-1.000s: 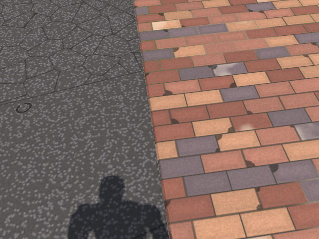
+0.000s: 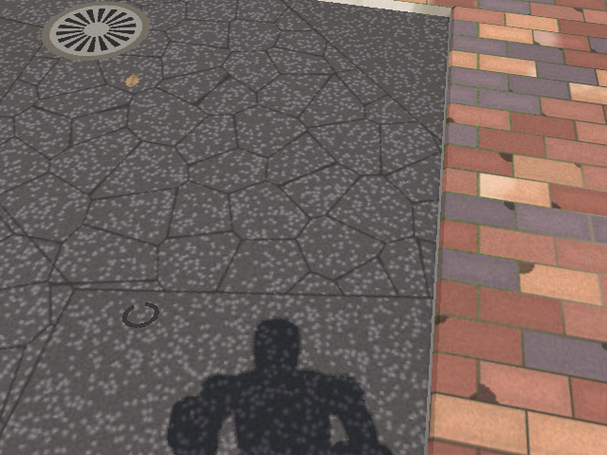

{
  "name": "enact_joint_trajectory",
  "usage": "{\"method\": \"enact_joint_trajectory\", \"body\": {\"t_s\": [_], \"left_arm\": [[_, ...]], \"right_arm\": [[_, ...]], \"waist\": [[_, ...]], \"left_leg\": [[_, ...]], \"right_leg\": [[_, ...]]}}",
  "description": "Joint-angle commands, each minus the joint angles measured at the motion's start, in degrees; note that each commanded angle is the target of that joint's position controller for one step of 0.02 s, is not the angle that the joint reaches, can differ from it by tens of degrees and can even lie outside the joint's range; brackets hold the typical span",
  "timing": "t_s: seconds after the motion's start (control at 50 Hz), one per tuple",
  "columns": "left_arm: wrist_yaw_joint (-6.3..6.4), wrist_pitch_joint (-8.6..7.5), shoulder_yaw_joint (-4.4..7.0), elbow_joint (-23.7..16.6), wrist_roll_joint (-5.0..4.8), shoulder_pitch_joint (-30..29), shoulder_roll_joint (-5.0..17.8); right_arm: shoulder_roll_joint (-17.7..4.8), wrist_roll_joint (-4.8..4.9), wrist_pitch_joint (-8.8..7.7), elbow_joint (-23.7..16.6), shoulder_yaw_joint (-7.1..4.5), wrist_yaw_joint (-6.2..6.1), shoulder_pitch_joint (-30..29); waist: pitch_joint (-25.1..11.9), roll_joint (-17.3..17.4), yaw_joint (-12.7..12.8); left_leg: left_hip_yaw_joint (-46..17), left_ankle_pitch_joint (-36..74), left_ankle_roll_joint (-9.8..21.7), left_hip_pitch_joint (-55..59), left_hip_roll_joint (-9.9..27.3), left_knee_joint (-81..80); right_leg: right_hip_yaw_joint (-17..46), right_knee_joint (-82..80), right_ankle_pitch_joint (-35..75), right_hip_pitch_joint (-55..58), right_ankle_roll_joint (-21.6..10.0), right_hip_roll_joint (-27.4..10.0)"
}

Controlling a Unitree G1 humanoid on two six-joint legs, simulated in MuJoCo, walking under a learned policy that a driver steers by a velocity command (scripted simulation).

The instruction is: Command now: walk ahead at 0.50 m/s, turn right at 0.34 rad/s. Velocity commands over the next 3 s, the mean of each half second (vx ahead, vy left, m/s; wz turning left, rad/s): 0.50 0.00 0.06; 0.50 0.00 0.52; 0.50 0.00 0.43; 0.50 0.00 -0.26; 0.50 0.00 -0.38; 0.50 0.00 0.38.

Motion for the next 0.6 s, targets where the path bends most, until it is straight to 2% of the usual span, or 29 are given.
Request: {"method": "enact_joint_trajectory", "body": {"t_s": [0.02, 0.04, 0.06, 0.08, 0.1, 0.12, 0.14, 0.16, 0.18, 0.2, 0.24, 0.3, 0.36, 0.4, 0.46, 0.5, 0.54, 0.56, 0.58, 0.6], "left_arm": [[-0.73, -0.47, 2.35, -4.72, -0.02, -1.84, 7.28], [-0.61, -0.07, 3.4, -3.29, 0.19, 4.42, 9.49], [-0.26, 0.34, 4.38, -1.67, 0.54, 12.62, 11.43], [0.33, 0.88, 5.64, -1.48, 1.11, 19.16, 16.63], [-0.03, 0.63, 4.99, 0.24, 0.66, 21.19, 14.35], [0.26, 0.94, 4.19, 0.56, 0.77, 20.97, 10.94], [0.66, 1.0, 3.6, -0.89, 1.11, 15.68, 9.44], [0.59, 0.77, 2.89, -1.73, 1.67, 10.94, 8.27], [0.71, 0.2, 2.29, -2.17, 2.47, 8.17, 6.64], [0.83, -0.12, 1.98, -2.24, 2.9, 6.82, 6.26], [0.86, -0.91, 1.98, -1.32, 2.62, 6.39, 6.6], [1.68, -1.34, 2.77, 0.27, 2.81, 8.48, 9.01], [2.38, -1.03, 2.88, 1.11, 2.49, 9.24, 9.38], [2.66, -0.91, 2.9, 1.65, 2.12, 9.98, 9.58], [2.83, -0.24, 3.15, 3.16, 1.71, 12.54, 10.02], [2.94, 0.61, 3.45, 3.84, 1.3, 13.38, 10.33], [3.31, 1.55, 3.95, 3.77, 0.67, 12.41, 11.43], [3.63, 1.95, 4.25, 3.31, 0.47, 11.19, 12.36], [3.99, 2.39, 4.48, 2.87, 0.44, 10.04, 13.11], [4.3, 2.79, 4.26, 2.46, 0.44, 8.87, 12.81]], "right_arm": [[-10.73, -0.14, 0.4, -1.01, -2.86, -0.67, 1.96], [-11.43, -0.28, 0.93, -1.6, -3.0, -0.9, 0.3], [-11.49, -0.24, 1.28, -2.52, -2.84, -1.09, -1.86], [-7.78, -1.59, 0.63, -3.99, -1.76, -1.03, 2.71], [-1.25, -0.66, -0.68, -2.26, 0.53, 0.67, 8.92], [-7.72, 1.94, -2.37, -2.67, -0.95, 1.91, 4.39], [-9.51, 3.86, -2.93, -5.37, -1.32, 2.19, -2.51], [-9.26, 3.44, -2.95, -6.02, -1.33, 1.93, -5.23], [-9.44, 2.24, -2.18, -5.62, -1.93, 1.39, -5.1], [-8.68, 2.05, -1.31, -5.04, -2.03, 1.06, -2.48], [-6.74, 1.77, 0.16, -3.57, -1.87, 0.21, 1.54], [-6.13, 1.2, 0.64, -4.7, -1.72, -0.27, -1.67], [-5.38, 1.29, 0.06, -5.49, -1.61, 0.28, -4.92], [-4.19, 1.43, -0.48, -6.56, -1.12, 0.8, -8.42], [-3.36, 1.63, -0.56, -8.56, -0.64, 1.66, -12.42], [-3.5, 1.63, -0.44, -10.26, -0.61, 2.37, -14.1], [-4.39, 1.55, -0.39, -11.86, -0.96, 3.14, -13.92], [-5.48, 1.48, -0.32, -12.15, -1.47, 3.41, -12.17], [-7.1, 1.41, -0.17, -11.63, -2.32, 3.5, -8.0], [-9.78, 1.52, -0.12, -9.64, -3.89, 3.31, 0.65]], "waist": [[-1.82, 9.43, 2.04], [-5.28, 10.46, 5.47], [-9.14, 9.33, 10.24], [-17.37, -2.3, 9.4], [-25.11, -13.28, 7.26], [-22.21, -5.72, 10.11], [-11.91, -2.59, 9.59], [-4.64, 3.56, 7.21], [-2.7, 4.25, 5.09], [-1.79, 1.84, 3.15], [-0.97, -0.97, 1.62], [0.22, -0.57, 2.71], [0.0, -0.19, 4.25], [0.71, -0.45, 5.83], [2.47, -0.56, 7.78], [3.46, -0.79, 7.94], [3.14, -1.81, 6.36], [1.46, -2.77, 4.74], [-1.57, -3.6, 2.11], [-6.1, -2.29, -2.77]], "left_leg": [[0.7, 64.21, 2.77, 4.43, 16.62, 10.09], [1.81, 70.42, 1.92, 4.88, 15.91, 18.83], [3.67, 66.26, 0.36, -1.68, 14.0, 32.0], [3.97, 41.33, -2.22, -21.03, 9.75, 53.36], [-3.57, -11.37, -4.84, -41.63, -1.07, 71.96], [-10.44, -8.98, -2.43, -47.71, 2.76, 75.55], [-8.63, -4.85, -1.14, -50.69, 5.87, 73.35], [-7.46, -1.39, -0.79, -49.09, 8.65, 68.25], [-7.46, 1.07, -0.94, -44.92, 10.96, 63.64], [-7.5, 2.4, -1.32, -40.98, 12.18, 61.7], [-6.71, 4.04, -2.72, -39.05, 13.4, 57.47], [-6.75, 12.48, -4.88, -44.71, 14.51, 49.17], [-5.82, 23.18, -5.14, -46.14, 13.46, 38.33], [-3.77, 28.48, -4.79, -44.53, 12.15, 31.16], [-2.4, 28.68, -3.95, -45.73, 10.91, 25.92], [-1.72, 24.1, -2.71, -47.98, 10.14, 24.18], [-0.18, 17.17, -0.83, -47.24, 8.81, 23.42], [1.52, 13.65, 0.38, -43.84, 7.15, 23.54], [3.29, 11.07, 1.7, -37.61, 4.96, 23.68], [4.04, 13.76, 3.69, -25.6, 2.38, 20.59]], "right_leg": [[-1.93, -1.41, -7.99, 6.62, -3.3, 5.34], [-2.55, -1.32, -10.96, 13.15, -4.53, 7.16], [-0.79, -2.77, -8.21, 25.79, -6.05, 6.7], [16.23, 1.87, -3.33, 47.53, -12.78, -5.25], [47.13, -9.08, -17.5, 63.67, -23.24, -17.73], [46.64, -14.16, -33.34, 60.93, -18.98, -15.87], [38.36, -15.63, -35.09, 50.88, -15.48, -14.85], [31.95, -17.88, -28.75, 38.46, -14.29, -13.96], [26.86, -19.04, -23.88, 30.99, -13.21, -12.0], [23.02, -20.76, -21.68, 26.06, -12.66, -10.29], [16.62, -23.27, -17.27, 22.03, -12.51, -8.84], [9.99, -25.1, -9.55, 24.43, -12.06, -8.68], [3.47, -24.71, -5.3, 28.91, -9.35, -7.05], [0.14, -24.73, -5.05, 30.35, -7.88, -6.53], [-1.51, -24.01, -4.53, 35.89, -7.28, -8.78], [-2.03, -21.86, -1.19, 40.94, -6.76, -10.87], [-2.84, -17.8, 8.44, 44.55, -5.65, -12.58], [-3.77, -13.98, 18.29, 45.34, -4.85, -12.76], [-5.01, -7.58, 27.75, 45.14, -3.84, -12.36], [-7.23, 3.9, 30.58, 41.7, -2.06, -10.15]]}}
